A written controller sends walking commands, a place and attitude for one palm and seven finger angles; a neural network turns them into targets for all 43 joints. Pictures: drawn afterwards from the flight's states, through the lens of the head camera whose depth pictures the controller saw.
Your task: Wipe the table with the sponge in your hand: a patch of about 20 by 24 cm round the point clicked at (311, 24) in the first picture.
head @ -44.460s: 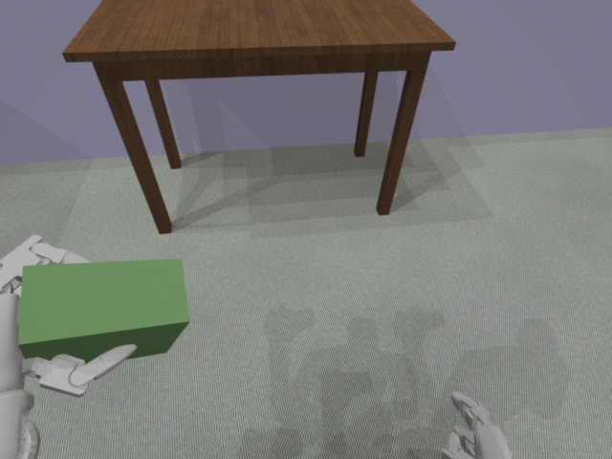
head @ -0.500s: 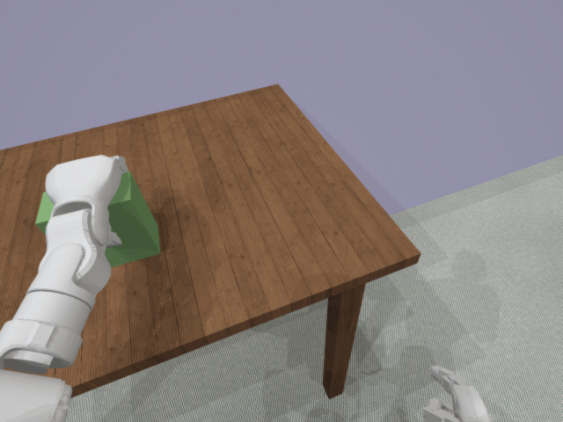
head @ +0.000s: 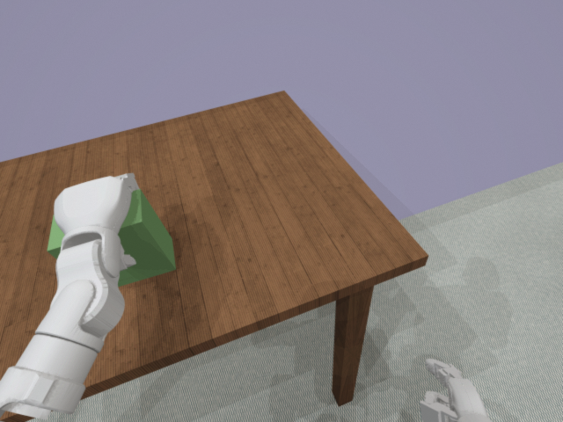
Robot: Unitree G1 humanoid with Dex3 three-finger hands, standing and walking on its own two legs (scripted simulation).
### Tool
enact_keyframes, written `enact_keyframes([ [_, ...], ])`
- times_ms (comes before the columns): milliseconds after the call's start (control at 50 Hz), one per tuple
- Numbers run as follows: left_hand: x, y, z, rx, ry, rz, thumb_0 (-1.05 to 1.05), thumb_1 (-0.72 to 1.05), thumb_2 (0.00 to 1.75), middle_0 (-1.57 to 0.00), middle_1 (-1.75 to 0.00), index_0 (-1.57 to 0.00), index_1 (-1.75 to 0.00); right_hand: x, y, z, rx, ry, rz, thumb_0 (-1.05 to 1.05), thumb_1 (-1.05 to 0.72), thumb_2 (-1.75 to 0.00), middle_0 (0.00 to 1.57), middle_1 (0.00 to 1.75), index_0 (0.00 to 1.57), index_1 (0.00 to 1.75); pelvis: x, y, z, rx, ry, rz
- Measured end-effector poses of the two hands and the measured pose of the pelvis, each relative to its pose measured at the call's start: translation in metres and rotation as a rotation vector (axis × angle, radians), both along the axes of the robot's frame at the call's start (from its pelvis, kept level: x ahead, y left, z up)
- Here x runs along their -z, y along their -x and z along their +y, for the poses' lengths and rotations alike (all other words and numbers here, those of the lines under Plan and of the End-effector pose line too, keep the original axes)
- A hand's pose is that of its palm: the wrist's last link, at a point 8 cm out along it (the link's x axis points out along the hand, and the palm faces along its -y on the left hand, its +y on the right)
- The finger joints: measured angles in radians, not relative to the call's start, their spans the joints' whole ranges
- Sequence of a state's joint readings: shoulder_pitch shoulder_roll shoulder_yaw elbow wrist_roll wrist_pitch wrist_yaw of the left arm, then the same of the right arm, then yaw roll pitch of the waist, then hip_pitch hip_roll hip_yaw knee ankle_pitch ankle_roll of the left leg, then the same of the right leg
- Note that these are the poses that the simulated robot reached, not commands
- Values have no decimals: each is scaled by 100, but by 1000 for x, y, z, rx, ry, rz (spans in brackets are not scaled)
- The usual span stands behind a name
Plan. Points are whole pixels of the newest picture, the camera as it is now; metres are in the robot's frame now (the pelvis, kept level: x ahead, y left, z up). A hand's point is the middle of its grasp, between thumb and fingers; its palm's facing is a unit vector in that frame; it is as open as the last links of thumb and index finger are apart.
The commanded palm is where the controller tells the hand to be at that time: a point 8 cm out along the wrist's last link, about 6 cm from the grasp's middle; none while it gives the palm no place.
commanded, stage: wipe back along the middle lane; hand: left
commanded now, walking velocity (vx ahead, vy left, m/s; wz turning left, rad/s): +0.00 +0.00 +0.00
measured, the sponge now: (125, 251) +0.32 +0.28 +0.09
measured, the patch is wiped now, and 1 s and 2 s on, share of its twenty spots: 0.75 0.90 0.90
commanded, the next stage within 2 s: slide across to the third lane in 0.38 s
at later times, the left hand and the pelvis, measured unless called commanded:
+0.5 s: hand (122, 250) +0.29 +0.25 +0.14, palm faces +0.15 -0.04 -0.99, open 10.1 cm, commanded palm +0.25 +0.23 +0.17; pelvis +0.00 -0.01 +0.00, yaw +0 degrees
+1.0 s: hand (159, 240) +0.30 +0.20 +0.15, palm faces +0.13 -0.08 -0.99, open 10.1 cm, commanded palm +0.27 +0.19 +0.20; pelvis -0.02 -0.03 +0.00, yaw +0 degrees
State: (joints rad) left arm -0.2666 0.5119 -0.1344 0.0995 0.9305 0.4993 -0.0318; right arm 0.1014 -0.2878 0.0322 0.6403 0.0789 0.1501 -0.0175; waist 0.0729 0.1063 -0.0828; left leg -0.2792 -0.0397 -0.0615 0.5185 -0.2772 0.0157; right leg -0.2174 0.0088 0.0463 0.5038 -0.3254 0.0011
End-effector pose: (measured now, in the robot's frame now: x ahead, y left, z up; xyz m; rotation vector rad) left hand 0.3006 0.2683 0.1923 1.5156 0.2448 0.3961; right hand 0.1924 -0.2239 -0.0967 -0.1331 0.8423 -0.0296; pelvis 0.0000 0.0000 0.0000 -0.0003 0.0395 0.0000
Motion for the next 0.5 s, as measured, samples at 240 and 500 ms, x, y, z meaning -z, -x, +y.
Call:
enact_keyframes([
  [240,0,13,-10,-11,12,-1,1,-48,106,-70,-137,-70,-137,-17,-28,15,-55,-23,-101,2,-90,-90,20,30,20,30,1,3,-3,-3,-3,-12],
  [500,-1,41,-29,1,34,-47,1,-48,106,-69,-138,-70,-136,-12,-25,11,-67,-44,-101,2,-90,-90,20,30,20,30,2,3,-9,7,-9,-24],
])
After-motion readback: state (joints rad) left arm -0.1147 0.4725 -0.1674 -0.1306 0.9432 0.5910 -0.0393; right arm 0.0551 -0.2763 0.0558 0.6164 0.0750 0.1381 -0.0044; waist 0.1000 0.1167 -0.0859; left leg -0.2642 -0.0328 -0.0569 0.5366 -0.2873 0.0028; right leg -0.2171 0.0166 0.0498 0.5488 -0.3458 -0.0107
